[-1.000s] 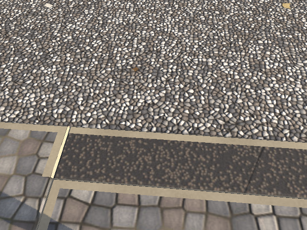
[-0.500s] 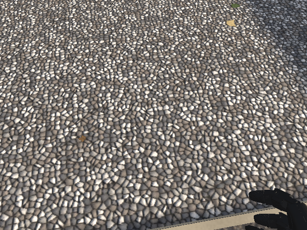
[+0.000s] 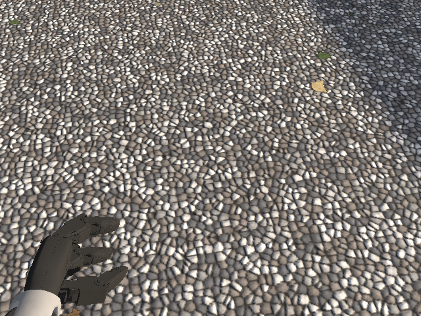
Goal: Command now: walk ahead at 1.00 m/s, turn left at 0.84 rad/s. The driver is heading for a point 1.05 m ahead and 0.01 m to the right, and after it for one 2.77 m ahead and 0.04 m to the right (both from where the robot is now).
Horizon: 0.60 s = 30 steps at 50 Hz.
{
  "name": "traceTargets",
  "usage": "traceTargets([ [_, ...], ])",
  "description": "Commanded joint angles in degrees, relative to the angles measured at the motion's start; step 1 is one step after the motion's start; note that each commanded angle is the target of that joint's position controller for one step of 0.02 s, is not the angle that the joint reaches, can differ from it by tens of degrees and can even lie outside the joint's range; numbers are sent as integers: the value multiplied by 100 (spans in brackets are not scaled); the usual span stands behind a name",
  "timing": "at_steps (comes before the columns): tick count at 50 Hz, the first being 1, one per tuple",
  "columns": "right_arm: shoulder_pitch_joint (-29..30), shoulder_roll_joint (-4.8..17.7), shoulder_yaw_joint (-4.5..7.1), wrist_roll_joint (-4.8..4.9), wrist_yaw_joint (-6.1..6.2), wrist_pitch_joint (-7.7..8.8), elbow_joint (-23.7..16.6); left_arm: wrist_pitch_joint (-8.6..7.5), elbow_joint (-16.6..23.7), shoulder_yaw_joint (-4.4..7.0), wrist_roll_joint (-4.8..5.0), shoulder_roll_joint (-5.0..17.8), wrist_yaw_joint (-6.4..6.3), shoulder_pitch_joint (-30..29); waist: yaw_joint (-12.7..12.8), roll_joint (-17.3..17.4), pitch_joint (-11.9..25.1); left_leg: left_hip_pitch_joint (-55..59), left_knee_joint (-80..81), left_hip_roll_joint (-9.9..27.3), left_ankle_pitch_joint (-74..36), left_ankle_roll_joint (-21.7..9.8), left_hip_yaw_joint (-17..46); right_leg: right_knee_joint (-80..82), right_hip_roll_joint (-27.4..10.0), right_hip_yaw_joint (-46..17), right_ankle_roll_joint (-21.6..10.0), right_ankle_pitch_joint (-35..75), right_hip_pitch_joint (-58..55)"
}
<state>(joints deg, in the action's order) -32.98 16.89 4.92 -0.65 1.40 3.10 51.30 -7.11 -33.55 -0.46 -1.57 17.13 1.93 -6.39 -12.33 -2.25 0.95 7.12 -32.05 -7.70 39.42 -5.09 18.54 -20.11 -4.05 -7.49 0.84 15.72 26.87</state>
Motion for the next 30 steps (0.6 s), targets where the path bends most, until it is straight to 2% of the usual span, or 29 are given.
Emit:
traceTargets([
  [1,424,1002,239,2,75,-17,-163,-13,-608,427,44,804,-175,2305,1519,38,511,-1527,-2956,530,-4217,-324,353,163,-120,190,-54,497,-3080],
  [2,608,710,177,98,51,-12,-120,40,-931,551,-95,1022,-253,3427,2074,-291,861,-3109,-4802,206,-1871,-239,39,-549,-515,-88,-129,-67,-4795],
  [3,536,102,-4,193,105,56,-341,56,-962,510,-340,1080,-210,4210,2055,-1287,1461,-5089,-7059,135,793,-217,-372,-2747,-1464,-356,79,1914,-6439],
  [4,-73,113,-87,339,238,96,-604,112,-839,618,-291,1337,-106,4060,1661,-2202,2559,-6006,-8195,405,332,-110,-1049,-2314,-2601,-2250,-428,1874,-6862],
  [5,369,162,-150,127,185,92,-619,140,-781,699,-194,1385,-137,3570,1691,-1693,2573,-6433,-7918,657,-614,-142,-1225,-791,-2635,-3579,-1025,-2474,-6027],
  [6,1431,390,-106,-85,49,-5,-555,179,-719,509,-248,606,-182,2945,1729,-235,675,-6499,-7184,846,-1379,-107,-1520,209,-1792,-2691,-814,-3864,-4180],
  [7,1509,313,-108,-174,-92,-52,-650,103,-877,485,-271,692,-225,2693,1432,-529,58,-6286,-6956,869,-1673,-71,-1490,73,-1939,-2550,-1103,-2003,-3199],
  [8,1691,260,-137,-318,-189,-110,-636,9,-1080,410,-220,415,-207,2979,1420,79,-247,-5907,-6358,1130,-1843,-161,-1088,-221,-1789,-2063,-1113,-1050,-2507],
  [9,1794,25,-186,-330,-268,-189,-698,-37,-1357,361,-106,299,-170,3171,1246,-36,-449,-5758,-6065,1111,-1627,-171,-1011,-241,-1632,-1596,-1015,-861,-1982],
  [10,2169,-114,-234,-266,-303,-185,-878,-87,-1559,286,5,33,-122,3081,1066,-256,-566,-5912,-5452,1146,-2019,-171,-950,-57,-1319,-1180,-732,-1164,-1826],
  [11,2667,-233,-332,-169,-378,-150,-1201,-136,-1564,261,75,27,-133,2847,925,-404,-758,-5441,-4016,1054,-2534,-95,-1120,536,-959,-605,-611,-1127,-1188],
  [12,2869,-195,-379,-213,-440,-100,-1301,-161,-1578,275,72,98,-158,2647,879,-651,-820,-4912,-3129,957,-3150,-52,-1320,809,-763,-200,-645,-669,-875],
  [13,2853,-179,-422,-236,-487,-59,-1249,-143,-1656,245,103,25,-169,2615,810,-562,-681,-4163,-2397,857,-3796,-24,-1593,883,-501,328,-567,-84,-673],
  [14,2817,-145,-468,-211,-546,-38,-1244,-147,-1635,261,124,191,-178,2538,691,-475,-651,-3433,-1712,810,-4160,-60,-1913,1102,-577,568,-633,361,-457],
  [16,3181,-31,-506,-171,-548,-61,-1193,-136,-1838,295,198,478,-154,2996,869,-15,-797,-2804,-1076,565,-4176,-189,-2402,1485,-741,784,-647,1509,-911],
  [17,3296,88,-493,-167,-518,-48,-1181,-101,-1937,308,199,587,-175,3297,938,-9,-696,-2710,-851,347,-3914,-253,-2619,1192,-726,941,-570,2691,-1506],
  [18,3190,202,-482,-194,-477,-35,-1123,-30,-2039,309,153,694,-228,3544,879,-132,-501,-2527,-703,168,-3583,-355,-2764,609,-787,1044,-535,3866,-2045],
  [19,2546,390,-416,-214,-419,-28,-944,67,-2087,321,86,856,-293,3558,509,-344,-78,-1822,-560,101,-3295,-501,-2608,-428,-874,1104,-508,4391,-2280],
  [20,1361,615,-297,-202,-347,-34,-556,164,-2059,321,45,968,-333,3351,-58,-446,504,-593,-236,167,-3247,-705,-2342,-1900,-855,1220,-496,4157,-2062],
  [21,498,1026,-119,-241,-232,-58,-321,200,-1958,296,29,893,-300,3199,-372,-179,892,677,-23,724,-2539,-930,-1651,-3923,-464,1416,-511,2068,-1091],
  [22,376,1344,-71,-282,-166,-37,-326,189,-1835,141,-79,10,-268,3526,182,1169,1309,1669,-262,2315,-2343,-1047,271,-6309,311,1178,-589,-4690,373],
  [23,557,1295,-53,-217,-130,-62,-447,182,-1571,201,232,358,-290,3719,326,1051,1791,2236,928,3125,-1294,-1439,2457,-6945,613,231,-745,-4488,1752],
  [24,992,966,-66,-149,-87,-46,-373,175,-1492,277,204,683,-292,3036,471,363,460,1249,1513,2755,-1107,-1224,1632,-6428,193,297,-775,-3696,2234],
  [25,1354,748,-109,-132,-96,25,-349,190,-1455,271,206,545,-226,2884,745,366,-256,212,1753,2529,-1807,-1128,934,-6003,28,331,-759,-3377,2007],
  [26,1593,550,-139,-166,-119,107,-317,277,-1593,267,146,416,-188,2960,1043,54,-609,-489,1920,2272,-2396,-944,333,-5715,-119,273,-685,-3301,1681],
  [27,1670,424,-178,-163,-101,182,-329,405,-1738,250,72,276,-123,3232,1276,58,-663,-1035,2100,2152,-2618,-814,-149,-5528,-210,241,-593,-3230,1267],
  [28,1669,255,-225,-113,-122,254,-262,521,-1819,237,14,102,-54,3312,1437,134,-736,-1367,2316,2045,-2811,-648,-591,-5352,-303,229,-527,-3188,1060],
  [29,1664,259,-221,-32,-141,332,-209,590,-1740,239,-4,9,-3,3159,1517,292,-818,-1529,2512,1990,-3025,-547,-928,-5175,-361,266,-476,-3066,1126],
  [30,1606,251,-218,11,-165,398,-168,613,-1608,248,7,1,26,2794,1480,384,-945,-1626,2679,1862,-3373,-431,-1338,-4994,-398,348,-456,-2754,1279],
])
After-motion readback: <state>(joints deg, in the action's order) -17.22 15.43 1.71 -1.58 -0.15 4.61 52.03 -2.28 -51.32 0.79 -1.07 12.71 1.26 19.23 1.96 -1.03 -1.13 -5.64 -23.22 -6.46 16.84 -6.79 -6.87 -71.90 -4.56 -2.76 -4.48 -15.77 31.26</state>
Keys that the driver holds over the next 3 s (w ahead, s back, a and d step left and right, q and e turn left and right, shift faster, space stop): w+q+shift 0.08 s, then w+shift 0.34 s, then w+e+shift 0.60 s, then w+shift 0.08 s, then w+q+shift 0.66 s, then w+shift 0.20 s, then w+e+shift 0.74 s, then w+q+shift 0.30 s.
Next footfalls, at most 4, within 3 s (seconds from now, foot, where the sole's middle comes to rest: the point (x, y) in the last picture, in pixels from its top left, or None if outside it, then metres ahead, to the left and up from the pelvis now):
0.04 right None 0.18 -0.16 -0.83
0.42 left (168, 314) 0.53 0.06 -0.83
0.86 right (167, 194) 1.00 -0.01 -0.83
1.30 left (144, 114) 1.46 0.03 -0.83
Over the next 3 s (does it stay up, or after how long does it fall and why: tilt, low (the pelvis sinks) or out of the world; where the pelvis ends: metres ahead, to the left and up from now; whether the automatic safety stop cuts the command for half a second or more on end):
stays up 2.83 -0.03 -0.08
